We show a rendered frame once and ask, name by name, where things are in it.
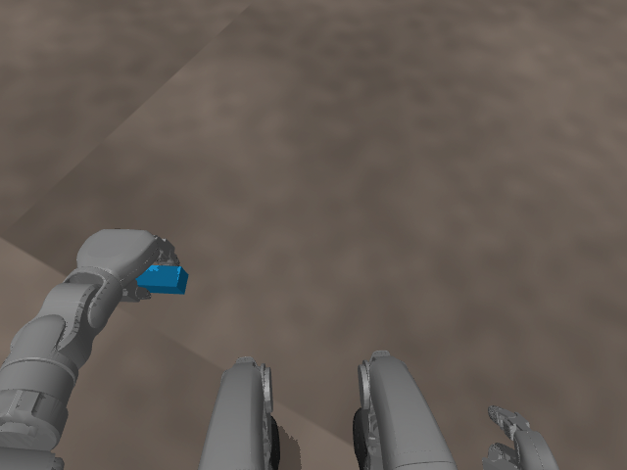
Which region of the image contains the small box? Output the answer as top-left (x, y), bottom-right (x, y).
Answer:
top-left (135, 265), bottom-right (188, 295)

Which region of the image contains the left robot hand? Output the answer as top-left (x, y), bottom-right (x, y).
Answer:
top-left (76, 229), bottom-right (180, 303)

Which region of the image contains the right robot hand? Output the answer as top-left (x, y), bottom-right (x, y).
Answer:
top-left (482, 405), bottom-right (559, 470)

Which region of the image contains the left robot arm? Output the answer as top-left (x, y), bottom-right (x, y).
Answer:
top-left (0, 266), bottom-right (122, 470)

